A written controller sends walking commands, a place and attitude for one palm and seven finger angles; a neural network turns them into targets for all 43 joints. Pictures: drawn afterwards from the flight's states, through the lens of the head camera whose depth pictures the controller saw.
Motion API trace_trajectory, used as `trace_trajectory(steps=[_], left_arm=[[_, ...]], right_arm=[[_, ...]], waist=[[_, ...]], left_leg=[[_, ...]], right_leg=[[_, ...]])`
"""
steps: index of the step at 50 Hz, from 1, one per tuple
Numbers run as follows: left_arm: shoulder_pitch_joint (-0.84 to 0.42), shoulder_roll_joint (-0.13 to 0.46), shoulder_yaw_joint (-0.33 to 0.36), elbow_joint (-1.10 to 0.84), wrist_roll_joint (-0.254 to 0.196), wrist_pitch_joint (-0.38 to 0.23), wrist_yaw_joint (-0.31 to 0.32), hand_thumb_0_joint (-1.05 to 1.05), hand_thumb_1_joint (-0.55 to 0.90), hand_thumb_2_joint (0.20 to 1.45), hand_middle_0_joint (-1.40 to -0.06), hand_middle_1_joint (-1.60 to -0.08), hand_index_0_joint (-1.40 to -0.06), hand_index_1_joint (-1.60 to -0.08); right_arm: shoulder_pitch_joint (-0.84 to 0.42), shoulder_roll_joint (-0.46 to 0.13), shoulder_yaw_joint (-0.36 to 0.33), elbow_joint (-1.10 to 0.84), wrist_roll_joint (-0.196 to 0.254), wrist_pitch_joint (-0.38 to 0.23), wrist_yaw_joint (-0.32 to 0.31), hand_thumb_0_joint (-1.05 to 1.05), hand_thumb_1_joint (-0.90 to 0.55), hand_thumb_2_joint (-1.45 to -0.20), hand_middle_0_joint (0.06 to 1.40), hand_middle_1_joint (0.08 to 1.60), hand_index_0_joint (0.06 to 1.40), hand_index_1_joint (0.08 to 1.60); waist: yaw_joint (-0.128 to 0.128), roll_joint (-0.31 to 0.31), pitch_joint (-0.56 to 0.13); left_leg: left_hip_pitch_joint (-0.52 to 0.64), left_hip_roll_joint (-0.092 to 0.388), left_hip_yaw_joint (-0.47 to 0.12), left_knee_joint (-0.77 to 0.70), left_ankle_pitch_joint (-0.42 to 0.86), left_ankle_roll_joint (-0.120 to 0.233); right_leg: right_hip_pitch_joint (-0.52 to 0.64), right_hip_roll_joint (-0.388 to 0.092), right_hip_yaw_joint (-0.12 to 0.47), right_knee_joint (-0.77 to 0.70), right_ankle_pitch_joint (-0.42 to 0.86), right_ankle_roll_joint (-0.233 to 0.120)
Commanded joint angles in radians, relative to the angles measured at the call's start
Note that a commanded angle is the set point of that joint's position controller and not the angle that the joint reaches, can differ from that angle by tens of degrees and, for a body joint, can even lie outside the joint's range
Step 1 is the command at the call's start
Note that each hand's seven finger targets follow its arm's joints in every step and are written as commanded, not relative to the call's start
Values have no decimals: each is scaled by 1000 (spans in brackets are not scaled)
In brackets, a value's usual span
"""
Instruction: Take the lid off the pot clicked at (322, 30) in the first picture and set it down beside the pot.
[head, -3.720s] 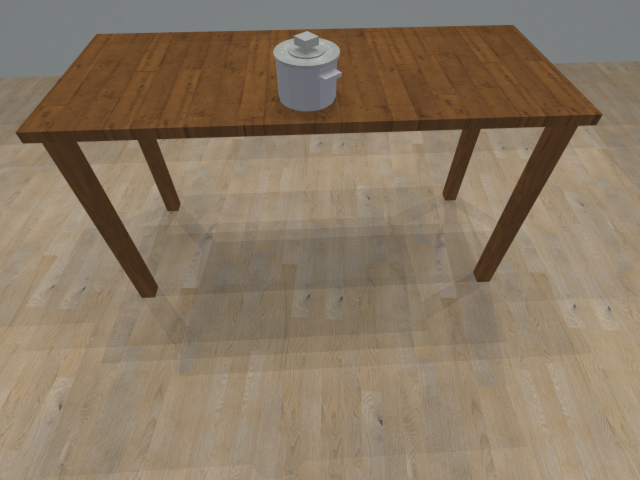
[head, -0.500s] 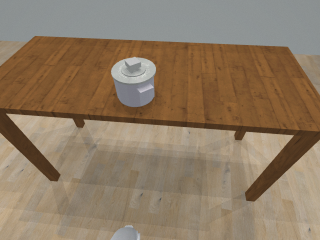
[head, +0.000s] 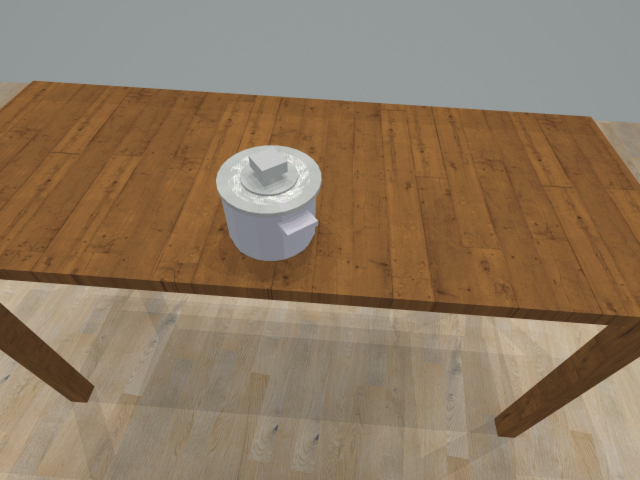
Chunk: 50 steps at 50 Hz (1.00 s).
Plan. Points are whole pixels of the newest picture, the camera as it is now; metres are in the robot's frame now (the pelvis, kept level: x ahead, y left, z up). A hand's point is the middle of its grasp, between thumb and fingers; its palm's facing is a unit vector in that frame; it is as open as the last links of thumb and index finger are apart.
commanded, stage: come to a stop and stand still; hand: left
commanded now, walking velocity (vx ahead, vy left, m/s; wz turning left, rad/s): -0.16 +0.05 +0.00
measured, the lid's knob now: (268, 163) +0.51 +0.11 +0.12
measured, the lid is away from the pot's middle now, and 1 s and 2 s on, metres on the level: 0.00 0.00 0.00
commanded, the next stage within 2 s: look again from close up in 1.78 s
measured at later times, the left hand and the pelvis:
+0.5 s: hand out of the picture +0.01 +0.22 -0.18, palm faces -0.01 -0.97 -0.24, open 7.4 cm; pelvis -0.03 +0.03 -0.01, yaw -2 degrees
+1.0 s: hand out of the picture -0.03 +0.18 -0.17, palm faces +0.02 -0.99 -0.17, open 7.4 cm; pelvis -0.01 +0.02 +0.00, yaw +0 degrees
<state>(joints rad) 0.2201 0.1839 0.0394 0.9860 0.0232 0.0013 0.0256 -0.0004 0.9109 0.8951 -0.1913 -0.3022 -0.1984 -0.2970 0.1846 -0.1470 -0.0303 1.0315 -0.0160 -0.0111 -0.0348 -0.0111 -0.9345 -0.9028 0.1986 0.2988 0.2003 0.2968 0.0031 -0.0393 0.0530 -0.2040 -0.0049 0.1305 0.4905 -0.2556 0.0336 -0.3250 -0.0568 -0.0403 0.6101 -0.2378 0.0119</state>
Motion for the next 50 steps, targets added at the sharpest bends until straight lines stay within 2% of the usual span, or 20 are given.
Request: trace_trajectory(steps=[1, 2, 3, 4, 5, 7, 10, 12, 13, 14, 15, 17, 18, 20, 21, 25, 28, 33, 41, 50], left_arm=[[125, 139, 26, -28, 7, 3, 9, 0, 900, 900, -200, -300, -200, -300], [102, 161, 29, -33, 3, -2, 8, 0, 900, 900, -200, -300, -200, -300], [86, 173, 32, -38, -1, -6, 10, 0, 900, 900, -200, -300, -200, -300], [77, 167, 28, -41, -2, -8, 14, 0, 900, 900, -200, -300, -200, -300], [61, 159, 30, -46, -1, -8, 18, 0, 900, 900, -200, -300, -200, -300], [46, 158, 36, -52, 2, -6, 22, 0, 900, 900, -200, -300, -200, -300], [33, 162, 42, -52, 3, 1, 24, 0, 900, 900, -200, -300, -200, -300], [2, 152, 38, -48, -6, 5, 24, 0, 900, 900, -200, -300, -200, -300], [65, 170, 28, -46, -6, -13, 64, 0, 900, 900, -200, -300, -200, -300], [64, 179, 27, -52, -12, 5, 61, 0, 900, 900, -200, -300, -200, -300], [71, 151, 17, -63, -20, 17, 62, 0, 900, 900, -200, -300, -200, -300], [32, 118, -5, -81, -7, 41, 44, 0, 900, 900, -200, -300, -200, -300], [41, 99, -12, -83, 0, 44, 33, 0, 900, 900, -200, -300, -200, -300], [75, 97, -14, -81, 4, 45, 22, 0, 900, 900, -200, -300, -200, -300], [100, 93, -16, -79, 5, 39, 18, 0, 900, 900, -200, -300, -200, -300], [114, 110, -13, -87, 5, 23, 11, 0, 900, 900, -200, -300, -200, -300], [124, 102, -17, -82, 4, 9, 11, 0, 900, 900, -200, -300, -200, -300], [133, 98, -21, -60, -1, -5, 10, 0, 900, 900, -200, -300, -200, -300], [161, 82, -27, -9, -3, -13, 11, 0, 900, 900, -200, -300, -200, -300], [170, 64, -30, 41, -10, -25, 16, 0, 900, 900, -200, -300, -200, -300]], right_arm=[[46, -105, -34, -61, 14, 13, 0, 0, -900, -900, 200, 300, 200, 300], [66, -80, -34, -60, 15, 23, 2, 0, -900, -900, 200, 300, 200, 300], [73, -70, -34, -54, 13, 36, 2, 0, -900, -900, 200, 300, 200, 300], [61, -77, -37, -59, 11, 41, 1, 0, -900, -900, 200, 300, 200, 300], [61, -83, -38, -56, 11, 42, -2, 0, -900, -900, 200, 300, 200, 300], [68, -79, -38, -50, 17, 41, -3, 0, -900, -900, 200, 300, 200, 300], [95, -66, -34, -46, 20, 34, -2, 0, -900, -900, 200, 300, 200, 300], [160, -52, -25, -19, 16, 25, -1, 0, -900, -900, 200, 300, 200, 300], [111, -144, -42, -85, 16, 4, 3, 0, -900, -900, 200, 300, 200, 300], [66, -125, -43, -99, 21, 5, 1, 0, -900, -900, 200, 300, 200, 300], [78, -110, -38, -119, 12, -3, -2, 0, -900, -900, 200, 300, 200, 300], [22, -143, -31, -151, 6, 7, -1, 0, -900, -900, 200, 300, 200, 300], [3, -154, -29, -161, 2, 13, 5, 0, -900, -900, 200, 300, 200, 300], [-4, -164, -25, -181, -3, 20, 16, 0, -900, -900, 200, 300, 200, 300], [0, -169, -25, -185, -3, 19, 18, 0, -900, -900, 200, 300, 200, 300], [42, -167, -23, -180, -3, 13, 21, 0, -900, -900, 200, 300, 200, 300], [69, -163, -21, -169, -1, 11, 23, 0, -900, -900, 200, 300, 200, 300], [111, -144, -11, -135, 1, 4, 21, 0, -900, -900, 200, 300, 200, 300], [131, -126, 0, -76, 6, -9, 17, 0, -900, -900, 200, 300, 200, 300], [158, -91, 12, -3, 11, -23, 8, 0, -900, -900, 200, 300, 200, 300]], waist=[[1, -13, -15], [-14, -66, -55], [-14, -159, -99], [2, -184, -108], [3, -151, -115], [5, -102, -133], [1, -102, -149], [-30, -97, -147], [-20, 18, -271], [3, 99, -291], [-1, 143, -286], [10, 214, -32], [18, 177, 68], [28, 114, 143], [32, 80, 133], [11, 101, 47], [-1, 32, 42], [-18, 28, 33], [-8, 36, 40], [-2, 30, 8]], left_leg=[[-88, 87, -95, 37, 117, -15], [-72, 40, -66, 97, 12, -37], [-68, 13, -60, 181, -137, -50], [-92, 8, -82, 262, -253, -50], [-127, 4, -109, 331, -280, -51], [-162, 1, -134, 380, -290, -56], [-116, 2, -125, 200, -223, -62], [31, 5, -122, -40, -23, -56], [14, 47, -73, -13, 15, -60], [12, 54, -81, 0, 147, -64], [18, 113, -131, 3, 224, -40], [-151, 182, -265, -91, 84, 17], [-245, 178, -284, -156, -104, 29], [-355, 157, -288, -215, -334, 31], [-351, 140, -278, -206, -350, 31], [-249, 113, -266, -196, -372, 22], [-191, 92, -250, -161, -310, 21], [-116, 77, -242, -143, -234, 19], [-125, 86, -250, -178, -194, 15], [-55, 85, -211, -141, 24, 4]], right_leg=[[88, -133, 185, -148, 454, -76], [82, -208, 252, -178, 512, -132], [93, -247, 289, -224, 523, -180], [103, -266, 289, -252, 547, -218], [138, -265, 296, -239, 596, -246], [194, -251, 258, -204, 670, -261], [208, -228, 237, -179, 623, -235], [124, -183, 207, -161, 419, -163], [283, -158, 189, -4, 724, -108], [301, -147, 127, 24, 683, -115], [228, -130, 124, 21, 506, -99], [57, -27, 58, 4, -26, -51], [35, 5, 35, -3, -90, -40], [52, 17, 23, 0, -79, -39], [63, 19, 33, -20, -68, -39], [53, 4, 55, -80, -99, -45], [15, -13, 106, -141, -127, -51], [-32, -33, 153, -198, -146, -61], [25, -35, 144, -198, -58, -56], [86, -53, 135, -199, 101, -56]])
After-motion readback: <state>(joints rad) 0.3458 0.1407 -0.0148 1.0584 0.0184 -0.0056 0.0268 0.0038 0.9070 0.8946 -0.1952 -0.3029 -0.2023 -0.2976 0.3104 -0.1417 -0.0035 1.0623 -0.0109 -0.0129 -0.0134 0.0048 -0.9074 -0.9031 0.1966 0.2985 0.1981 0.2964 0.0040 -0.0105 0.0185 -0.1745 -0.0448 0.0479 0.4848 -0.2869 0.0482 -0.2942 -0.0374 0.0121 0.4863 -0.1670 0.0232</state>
